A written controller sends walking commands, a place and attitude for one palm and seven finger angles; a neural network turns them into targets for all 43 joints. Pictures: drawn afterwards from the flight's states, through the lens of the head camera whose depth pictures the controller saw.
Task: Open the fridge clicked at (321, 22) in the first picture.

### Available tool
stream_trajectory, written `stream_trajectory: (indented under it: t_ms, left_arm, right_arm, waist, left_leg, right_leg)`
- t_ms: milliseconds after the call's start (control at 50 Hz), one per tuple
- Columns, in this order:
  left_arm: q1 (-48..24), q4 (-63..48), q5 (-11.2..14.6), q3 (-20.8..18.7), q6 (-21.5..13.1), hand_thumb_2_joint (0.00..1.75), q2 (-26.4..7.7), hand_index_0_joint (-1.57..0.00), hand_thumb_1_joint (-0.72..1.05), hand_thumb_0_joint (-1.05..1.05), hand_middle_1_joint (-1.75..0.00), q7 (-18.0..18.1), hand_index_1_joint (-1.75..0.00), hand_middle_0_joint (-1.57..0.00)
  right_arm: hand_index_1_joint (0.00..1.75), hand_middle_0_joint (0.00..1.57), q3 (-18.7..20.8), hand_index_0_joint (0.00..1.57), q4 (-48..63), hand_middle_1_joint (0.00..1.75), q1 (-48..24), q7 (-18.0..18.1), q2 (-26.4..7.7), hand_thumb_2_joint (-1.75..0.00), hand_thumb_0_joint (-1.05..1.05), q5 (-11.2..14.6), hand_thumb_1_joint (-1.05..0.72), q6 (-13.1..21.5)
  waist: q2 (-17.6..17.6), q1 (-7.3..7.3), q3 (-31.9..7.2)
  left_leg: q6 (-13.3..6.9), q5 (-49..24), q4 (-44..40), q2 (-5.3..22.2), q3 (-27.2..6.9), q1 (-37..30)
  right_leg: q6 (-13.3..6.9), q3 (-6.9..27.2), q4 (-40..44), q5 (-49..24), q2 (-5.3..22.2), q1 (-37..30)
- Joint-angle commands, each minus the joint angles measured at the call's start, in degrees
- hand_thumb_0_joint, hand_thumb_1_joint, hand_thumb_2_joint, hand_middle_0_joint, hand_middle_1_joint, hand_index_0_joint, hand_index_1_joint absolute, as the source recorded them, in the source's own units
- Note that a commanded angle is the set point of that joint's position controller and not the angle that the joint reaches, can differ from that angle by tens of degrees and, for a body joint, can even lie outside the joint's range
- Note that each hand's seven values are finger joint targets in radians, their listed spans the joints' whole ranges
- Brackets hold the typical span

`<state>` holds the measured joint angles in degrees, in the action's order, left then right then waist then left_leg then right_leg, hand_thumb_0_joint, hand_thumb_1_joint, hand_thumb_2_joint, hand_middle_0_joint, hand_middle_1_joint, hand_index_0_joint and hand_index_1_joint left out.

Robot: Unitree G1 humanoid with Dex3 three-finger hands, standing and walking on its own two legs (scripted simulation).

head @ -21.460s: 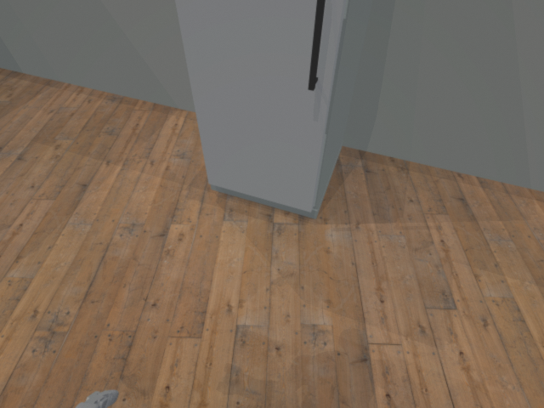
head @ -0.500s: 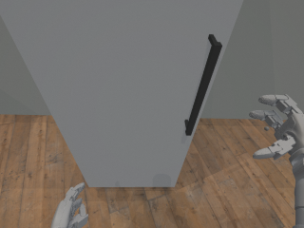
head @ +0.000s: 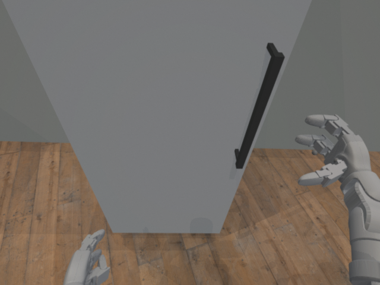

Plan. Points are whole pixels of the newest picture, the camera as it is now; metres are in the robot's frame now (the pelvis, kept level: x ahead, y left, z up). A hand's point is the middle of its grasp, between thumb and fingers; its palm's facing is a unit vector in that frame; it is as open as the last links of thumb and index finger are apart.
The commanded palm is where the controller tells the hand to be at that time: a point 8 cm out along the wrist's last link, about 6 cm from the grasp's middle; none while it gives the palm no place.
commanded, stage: move the hooked fingers beside the handle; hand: right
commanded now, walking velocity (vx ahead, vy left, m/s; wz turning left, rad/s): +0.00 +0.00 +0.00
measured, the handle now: (252, 117) +0.47 -0.12 +0.13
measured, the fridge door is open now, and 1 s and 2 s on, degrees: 0 0 0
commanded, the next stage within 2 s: none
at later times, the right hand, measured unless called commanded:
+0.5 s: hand (294, 132) +0.40 -0.19 +0.15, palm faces -0.03 +1.00 +0.00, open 14.0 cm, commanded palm +0.38 -0.24 +0.15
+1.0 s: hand (292, 137) +0.40 -0.19 +0.14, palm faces -0.02 +1.00 -0.01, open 14.0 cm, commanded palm +0.37 -0.24 +0.15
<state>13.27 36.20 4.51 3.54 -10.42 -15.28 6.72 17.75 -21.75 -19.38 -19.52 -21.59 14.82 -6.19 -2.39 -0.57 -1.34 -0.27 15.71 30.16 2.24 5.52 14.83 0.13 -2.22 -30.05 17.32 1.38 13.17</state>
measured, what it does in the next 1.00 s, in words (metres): stands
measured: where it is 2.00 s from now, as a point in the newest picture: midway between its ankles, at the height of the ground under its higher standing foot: outside the picture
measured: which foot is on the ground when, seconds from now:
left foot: down 0.00-1.00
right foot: down 0.00-1.00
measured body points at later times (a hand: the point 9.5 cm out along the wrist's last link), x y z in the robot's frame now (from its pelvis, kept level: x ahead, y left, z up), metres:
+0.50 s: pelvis +0.00 +0.00 +0.00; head +0.01 +0.01 +0.45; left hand +0.10 +0.26 -0.11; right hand +0.39 -0.24 +0.15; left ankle +0.00 +0.11 -0.74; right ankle -0.02 -0.12 -0.74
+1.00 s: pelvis +0.00 -0.01 +0.00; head +0.01 +0.01 +0.45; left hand +0.12 +0.25 -0.10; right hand +0.39 -0.25 +0.14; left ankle +0.00 +0.11 -0.73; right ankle -0.02 -0.12 -0.74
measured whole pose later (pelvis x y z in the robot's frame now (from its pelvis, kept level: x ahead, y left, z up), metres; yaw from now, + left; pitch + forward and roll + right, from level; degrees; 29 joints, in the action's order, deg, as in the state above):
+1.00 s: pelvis +0.00 -0.01 +0.00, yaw +2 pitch +3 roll +0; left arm 16.8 36.2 4.0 2.0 -5.6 -15.2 4.3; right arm 16.0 -32.9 -27.8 -14.4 -19.2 11.9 1.0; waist -1.9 1.2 -1.8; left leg 0.1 15.0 30.4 1.9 3.9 17.8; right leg -0.4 -3.7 -30.8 17.6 1.6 15.7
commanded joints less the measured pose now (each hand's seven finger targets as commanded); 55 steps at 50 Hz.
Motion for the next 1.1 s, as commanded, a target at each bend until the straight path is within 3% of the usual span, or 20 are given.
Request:
stream_trajectory:
  t_ms: [0, 80, 200, 220, 260, 360, 380, 420, 520, 600, 620, 660, 700, 740, 760, 800, 840, 940, 1000, 1080]
  left_arm:
    - [-3.8, -8.5, -0.3, -2.8, -2.8, 0.90, -6.8, -0.20, 0.90, 0.00, -0.30, 0.6, -0.30, -0.20]
    - [-2.7, -7.4, -0.5, -2.8, -2.7, 0.90, -6.8, -0.20, 0.90, 0.00, -0.30, 0.6, -0.30, -0.20]
    - [-0.9, -6.4, -0.1, -3.2, -1.3, 0.90, -7.8, -0.20, 0.90, 0.00, -0.30, 0.3, -0.30, -0.20]
    - [-0.6, -6.6, -0.1, -3.2, -1.0, 0.90, -8.1, -0.20, 0.90, 0.00, -0.30, 0.0, -0.30, -0.20]
    - [-0.2, -7.1, -0.2, -3.6, -0.7, 0.90, -8.2, -0.20, 0.90, 0.00, -0.30, -0.3, -0.30, -0.20]
    - [0.7, -7.3, -0.6, -3.9, -0.8, 0.90, -7.5, -0.20, 0.90, 0.00, -0.30, -0.6, -0.30, -0.20]
    - [1.0, -6.8, -0.7, -4.0, -0.8, 0.90, -7.6, -0.20, 0.90, 0.00, -0.30, -0.6, -0.30, -0.20]
    - [1.8, -6.0, -0.7, -4.0, -0.5, 0.90, -7.9, -0.20, 0.90, 0.00, -0.30, -0.6, -0.30, -0.20]
    - [2.6, -5.0, -0.4, -3.9, 0.6, 0.90, -8.2, -0.20, 0.90, 0.00, -0.30, -1.0, -0.30, -0.20]
    - [3.0, -6.0, -0.5, -4.1, 0.9, 0.90, -7.9, -0.20, 0.90, 0.00, -0.30, -1.3, -0.30, -0.20]
    - [3.3, -6.4, -0.7, -4.3, 0.9, 0.90, -8.0, -0.20, 0.90, 0.00, -0.30, -1.5, -0.30, -0.20]
    - [2.9, -7.1, -0.9, -4.5, 0.7, 0.90, -7.6, -0.20, 0.90, 0.00, -0.30, -1.7, -0.30, -0.20]
    - [2.9, -6.8, -1.0, -4.5, 0.6, 0.90, -7.6, -0.20, 0.90, 0.00, -0.30, -1.9, -0.30, -0.20]
    - [2.7, -6.5, -0.8, -4.3, 1.0, 0.90, -7.6, -0.20, 0.90, 0.00, -0.30, -2.1, -0.30, -0.20]
    - [2.7, -6.3, -0.6, -4.5, 1.2, 0.90, -7.8, -0.20, 0.90, 0.00, -0.30, -2.1, -0.30, -0.20]
    - [2.2, -6.7, -0.4, -4.3, 1.6, 0.90, -7.7, -0.20, 0.90, 0.00, -0.30, -2.2, -0.30, -0.20]
    - [1.9, -7.1, -0.4, -4.2, 2.1, 0.90, -7.8, -0.20, 0.90, 0.00, -0.30, -2.3, -0.30, -0.20]
    - [1.1, -7.9, -0.6, -4.2, 2.0, 0.90, -7.3, -0.20, 0.90, 0.00, -0.30, -1.8, -0.30, -0.20]
    - [1.1, -7.1, -0.6, -4.1, 1.3, 0.90, -7.1, -0.20, 0.90, 0.00, -0.30, -1.3, -0.30, -0.20]
    - [0.9, -6.0, -0.4, -3.7, 1.5, 0.90, -7.1, -0.20, 0.90, 0.00, -0.30, -1.2, -0.30, -0.20]
  right_arm:
    - [1.20, 0.30, 4.7, 0.30, 14.3, 1.20, -26.7, 1.6, -14.9, -0.30, 0.00, 0.2, 0.50, 6.1]
    - [1.20, 0.30, 4.2, 0.30, 11.8, 1.20, -30.2, 2.2, -14.6, -0.30, 0.00, 0.2, 0.50, 9.4]
    - [1.20, 0.30, 2.6, 0.30, -1.4, 1.20, -27.1, 1.4, -13.1, -0.30, 0.00, -0.5, 0.50, 6.7]
    - [1.20, 0.30, 2.6, 0.30, -2.6, 1.20, -26.7, 1.3, -13.3, -0.30, 0.00, -0.7, 0.50, 6.3]
    - [1.20, 0.30, 4.0, 0.30, -1.2, 1.20, -28.6, 1.5, -15.1, -0.30, 0.00, -0.8, 0.50, 6.8]
    - [1.20, 0.30, 2.5, 0.30, 5.5, 1.20, -36.3, 2.9, -13.4, -0.30, 0.00, -0.6, 0.50, 11.5]
    - [1.20, 0.30, 3.8, 0.30, 5.1, 1.20, -36.1, 3.4, -14.7, -0.30, 0.00, -0.7, 0.50, 12.3]
    - [1.20, 0.30, 4.1, 0.30, 2.5, 1.20, -35.5, 3.9, -15.3, -0.30, 0.00, -0.9, 0.50, 12.6]
    - [1.20, 0.30, 1.8, 0.30, -6.3, 1.20, -35.8, 3.7, -13.6, -0.30, 0.00, -2.5, 0.50, 10.7]
    - [1.20, 0.30, 0.5, 0.30, -4.2, 1.20, -39.1, 3.6, -12.1, -0.30, 0.00, -2.4, 0.50, 11.7]
    - [1.20, 0.30, 0.4, 0.30, -3.0, 1.20, -38.3, 3.6, -11.5, -0.30, 0.00, -2.0, 0.50, 12.4]
    - [1.20, 0.30, 2.6, 0.30, 0.7, 1.20, -36.4, 3.9, -12.6, -0.30, 0.00, -1.4, 0.50, 13.8]
    - [1.20, 0.30, 3.2, 0.30, 1.8, 1.20, -36.0, 4.3, -12.8, -0.30, 0.00, -1.2, 0.50, 14.4]
    - [1.20, 0.30, 2.4, 0.30, -0.8, 1.20, -33.4, 4.5, -11.5, -0.30, 0.00, -1.2, 0.50, 13.4]
    - [1.20, 0.30, 3.5, 0.30, -1.7, 1.20, -32.0, 4.7, -12.7, -0.30, 0.00, -1.6, 0.50, 12.8]
    - [1.20, 0.30, 2.0, 0.30, -2.9, 1.20, -30.1, 5.0, -10.9, -0.30, 0.00, -2.1, 0.50, 11.3]
    - [1.20, 0.30, 1.0, 0.30, -2.2, 1.20, -31.3, 5.0, -10.5, -0.30, 0.00, -2.6, 0.50, 10.4]
    - [1.20, 0.30, 1.2, 0.30, 6.2, 1.20, -36.1, 5.2, -11.2, -0.30, 0.00, -1.7, 0.50, 12.0]
    - [1.20, 0.30, 0.8, 0.30, 6.7, 1.20, -38.4, 5.4, -10.9, -0.30, 0.00, -1.3, 0.50, 13.1]
    - [1.20, 0.30, -1.5, 0.30, -0.6, 1.20, -35.9, 5.0, -8.1, -0.30, 0.00, -1.9, 0.50, 11.1]
  waist:
    - [-1.6, 1.13, -15.0]
    - [-0.2, 1.82, -16.7]
    - [0.8, 1.74, -11.0]
    - [2.7, 1.39, -11.0]
    - [2.3, 1.27, -13.7]
    - [0.7, 2.35, -18.7]
    - [0.6, 2.05, -19.1]
    - [2.7, 2.24, -18.0]
    - [0.4, 2.81, -12.0]
    - [-1.1, 2.94, -16.9]
    - [1.4, 2.77, -18.7]
    - [0.1, 1.57, -22.7]
    - [1.0, 1.48, -22.6]
    - [3.2, 1.79, -17.9]
    - [2.5, 1.43, -16.2]
    - [1.7, 1.43, -13.0]
    - [1.4, 1.85, -13.1]
    - [0.3, 2.26, -18.8]
    - [1.0, 2.84, -18.5]
    - [-0.4, 3.08, -13.9]
  left_leg:
    - [-0.9, -14.7, -3.1, -0.7, -2.6, -4.2]
    - [-0.8, -15.4, -3.0, -0.9, -2.8, -5.1]
    - [-0.8, -13.5, -3.4, -0.7, -2.8, -2.6]
    - [-0.9, -13.7, -3.3, -0.6, -2.8, -3.2]
    - [-0.8, -15.7, -2.6, -0.6, -3.0, -4.3]
    - [-0.8, -18.2, -2.0, -1.2, -3.3, -5.0]
    - [-0.9, -18.4, -1.9, -1.3, -3.2, -5.4]
    - [-0.7, -18.1, -2.2, -1.4, -3.4, -5.4]
    - [-1.0, -14.1, -2.8, -1.1, -3.2, -2.0]
    - [-1.2, -16.4, -1.7, -1.4, -3.1, -2.5]
    - [-1.2, -18.1, -1.3, -1.4, -3.0, -3.9]
    - [-1.2, -21.5, -0.6, -1.6, -3.2, -6.1]
    - [-1.2, -22.4, -0.5, -1.6, -3.0, -6.7]
    - [-0.9, -21.3, -1.1, -1.7, -2.8, -5.2]
    - [-1.0, -20.3, -1.4, -1.7, -2.9, -4.6]
    - [-1.0, -17.9, -1.7, -1.6, -2.7, -3.0]
    - [-1.1, -17.7, -1.8, -1.5, -2.9, -3.0]
    - [-1.1, -19.1, -1.6, -1.8, -3.1, -4.8]
    - [-1.1, -17.7, -2.0, -2.0, -2.9, -4.1]
    - [-1.2, -15.7, -2.6, -1.8, -2.8, -1.7]
  right_leg:
    - [-1.7, 2.2, 2.8, -14.1, -1.0, -5.1]
    - [-1.8, 2.0, 2.8, -14.2, -0.8, -5.4]
    - [-1.7, 1.5, 3.3, -11.3, -0.8, -0.7]
    - [-1.8, 1.6, 3.1, -11.5, -0.7, 0.0]
    - [-1.8, 1.6, 2.8, -13.2, -0.8, -0.2]
    - [-2.1, 1.6, 1.9, -16.0, -0.7, -4.0]
    - [-2.0, 1.6, 1.9, -16.2, -0.6, -3.9]
    - [-2.2, 1.4, 2.0, -15.6, -0.4, -3.1]
    - [-2.0, 1.1, 2.8, -11.6, -0.5, 0.4]
    - [-1.8, 1.5, 1.9, -14.3, -0.7, -1.8]
    - [-2.0, 1.5, 1.4, -16.2, -0.5, -2.4]
    - [-1.9, 1.5, 1.1, -19.5, -0.5, -4.3]
    - [-1.7, 1.5, 1.4, -20.2, -0.4, -4.3]
    - [-1.9, 1.2, 2.0, -18.6, -0.2, -2.3]
    - [-1.9, 1.0, 2.4, -17.4, -0.2, -1.3]
    - [-1.7, 0.9, 2.9, -15.2, -0.4, 0.1]
    - [-1.9, 0.8, 2.9, -15.0, -0.4, -0.2]
    - [-1.9, 1.3, 2.1, -17.1, -0.4, -3.9]
    - [-1.8, 1.8, 2.4, -16.1, -0.2, -5.0]
    - [-1.7, 1.7, 2.8, -13.8, -0.5, -3.1]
